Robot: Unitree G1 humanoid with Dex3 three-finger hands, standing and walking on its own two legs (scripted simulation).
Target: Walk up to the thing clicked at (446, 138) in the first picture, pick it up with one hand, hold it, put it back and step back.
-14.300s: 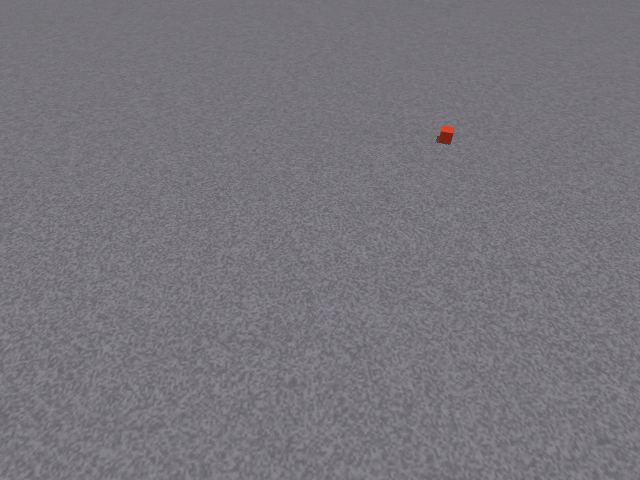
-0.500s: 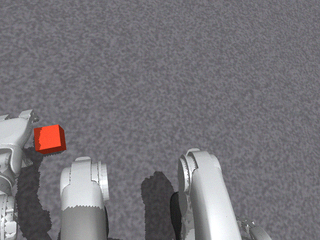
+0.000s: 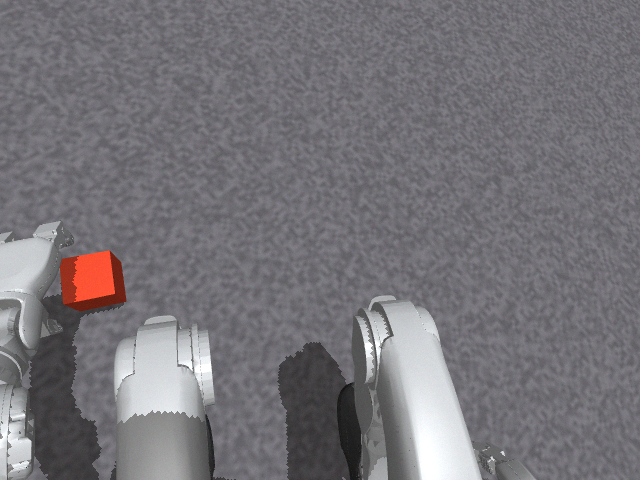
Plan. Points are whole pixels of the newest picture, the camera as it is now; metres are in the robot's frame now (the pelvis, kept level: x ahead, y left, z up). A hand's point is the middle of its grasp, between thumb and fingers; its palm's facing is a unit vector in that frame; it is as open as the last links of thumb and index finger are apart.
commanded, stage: approach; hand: left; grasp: from above
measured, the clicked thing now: (94, 281) +0.41 +0.30 -0.29
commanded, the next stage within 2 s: close in in 0.40 s
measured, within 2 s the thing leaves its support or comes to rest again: neither
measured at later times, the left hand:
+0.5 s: hand (102, 256) +0.42 +0.26 -0.18, palm faces -0.42 -0.14 -0.90, open 13.0 cm
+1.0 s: hand (89, 280) +0.40 +0.28 -0.22, palm faces -0.41 -0.15 -0.90, open 13.4 cm
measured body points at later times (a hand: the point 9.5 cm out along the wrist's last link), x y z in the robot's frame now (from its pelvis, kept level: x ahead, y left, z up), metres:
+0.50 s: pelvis +0.00 +0.00 +0.00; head +0.22 +0.05 +0.39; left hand +0.44 +0.26 -0.13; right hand +0.05 -0.28 -0.11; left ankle +0.08 +0.14 -0.29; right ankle +0.10 -0.14 -0.29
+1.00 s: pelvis +0.00 +0.00 -0.02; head +0.23 +0.08 +0.37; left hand +0.41 +0.29 -0.16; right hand +0.10 -0.28 -0.12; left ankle +0.08 +0.14 -0.29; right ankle +0.10 -0.14 -0.29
